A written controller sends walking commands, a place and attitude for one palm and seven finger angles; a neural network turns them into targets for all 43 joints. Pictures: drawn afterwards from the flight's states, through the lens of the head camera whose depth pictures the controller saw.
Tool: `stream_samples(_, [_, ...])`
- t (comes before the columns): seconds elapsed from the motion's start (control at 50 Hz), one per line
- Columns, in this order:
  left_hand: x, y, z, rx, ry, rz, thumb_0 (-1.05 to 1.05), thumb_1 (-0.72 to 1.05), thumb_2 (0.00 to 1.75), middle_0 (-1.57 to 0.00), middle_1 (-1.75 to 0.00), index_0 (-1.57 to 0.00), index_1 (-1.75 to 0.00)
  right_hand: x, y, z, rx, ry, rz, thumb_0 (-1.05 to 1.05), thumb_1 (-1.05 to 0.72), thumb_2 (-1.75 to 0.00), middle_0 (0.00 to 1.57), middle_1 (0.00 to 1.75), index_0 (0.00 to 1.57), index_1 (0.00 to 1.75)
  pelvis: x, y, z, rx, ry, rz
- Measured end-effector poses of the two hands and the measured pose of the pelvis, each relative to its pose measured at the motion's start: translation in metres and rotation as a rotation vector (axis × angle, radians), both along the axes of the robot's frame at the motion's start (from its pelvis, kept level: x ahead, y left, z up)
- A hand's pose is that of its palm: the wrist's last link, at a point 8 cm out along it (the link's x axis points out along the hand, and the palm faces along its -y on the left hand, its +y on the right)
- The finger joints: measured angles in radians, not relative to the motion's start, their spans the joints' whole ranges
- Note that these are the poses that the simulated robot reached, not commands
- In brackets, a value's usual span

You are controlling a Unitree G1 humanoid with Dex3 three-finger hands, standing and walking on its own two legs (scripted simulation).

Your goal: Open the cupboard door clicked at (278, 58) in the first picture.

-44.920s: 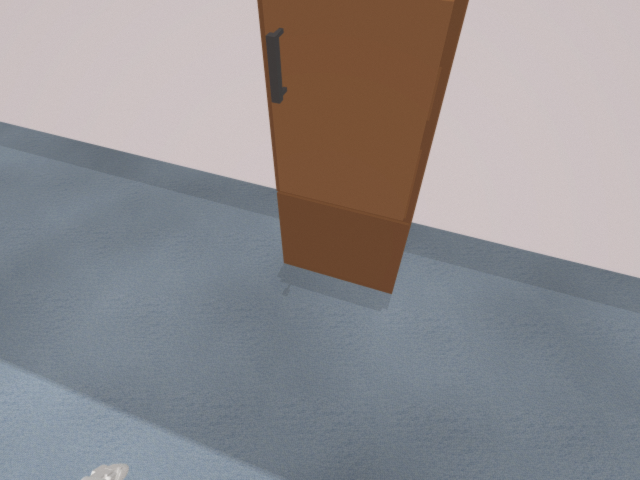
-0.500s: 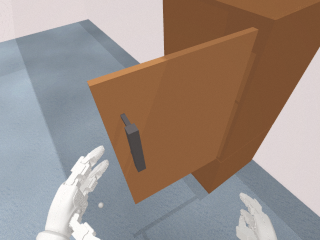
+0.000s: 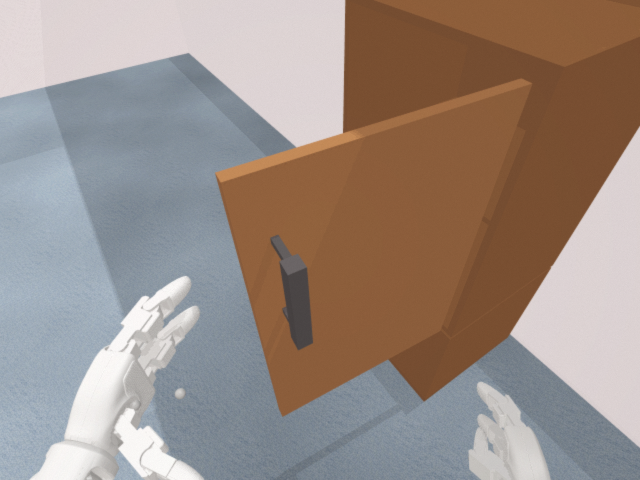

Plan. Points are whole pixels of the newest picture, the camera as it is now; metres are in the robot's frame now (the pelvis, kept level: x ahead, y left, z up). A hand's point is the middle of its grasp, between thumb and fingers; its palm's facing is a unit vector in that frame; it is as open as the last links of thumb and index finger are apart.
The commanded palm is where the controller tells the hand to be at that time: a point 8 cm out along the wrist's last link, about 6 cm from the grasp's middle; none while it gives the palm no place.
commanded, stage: draw the hand back to the body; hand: left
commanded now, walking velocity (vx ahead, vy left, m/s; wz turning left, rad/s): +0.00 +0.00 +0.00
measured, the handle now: (290, 294) +0.32 +0.07 +0.09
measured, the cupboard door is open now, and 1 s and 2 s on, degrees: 85 85 85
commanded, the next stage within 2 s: step back with the hand held close in 1.18 s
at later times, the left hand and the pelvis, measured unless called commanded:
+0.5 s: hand (98, 352) +0.20 +0.23 +0.15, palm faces +0.30 -0.87 -0.38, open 12.8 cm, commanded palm +0.15 +0.28 +0.17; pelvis +0.01 +0.02 +0.03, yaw -1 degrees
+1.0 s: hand (74, 317) +0.21 +0.25 +0.18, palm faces +0.41 -0.81 -0.42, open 7.7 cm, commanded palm +0.16 +0.29 +0.19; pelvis +0.02 +0.00 +0.03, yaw -2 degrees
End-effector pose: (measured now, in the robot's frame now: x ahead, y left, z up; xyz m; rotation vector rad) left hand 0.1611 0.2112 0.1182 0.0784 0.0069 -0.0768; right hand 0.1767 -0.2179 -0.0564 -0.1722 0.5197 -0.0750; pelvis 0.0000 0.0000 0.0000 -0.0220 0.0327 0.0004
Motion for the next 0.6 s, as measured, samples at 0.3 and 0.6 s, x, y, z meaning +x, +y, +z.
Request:
stream_samples(0.3, [-0.009,0.039,0.026,0.223,-0.008,0.292,-0.01,-0.26,0.4,-0.17,-0.3,-0.17,-0.3,0.011,0.02,0.015,-0.038,0.034,0.032,0.02,-0.9,-0.9,0.2,0.3,0.2,0.3,0.004,0.011,0.017,-0.001,-0.067,-0.007])
stream_samples(0.6, [0.005,0.068,0.06,0.352,-0.081,0.408,0.0,0.25,0.62,-0.19,-0.3,-0.19,-0.3,0.013,0.019,0.004,-0.025,0.145,0.027,0.02,-0.9,-0.89,0.2,0.3,0.2,0.3,0.016,0.014,0.027,0.011,-0.094,-0.02])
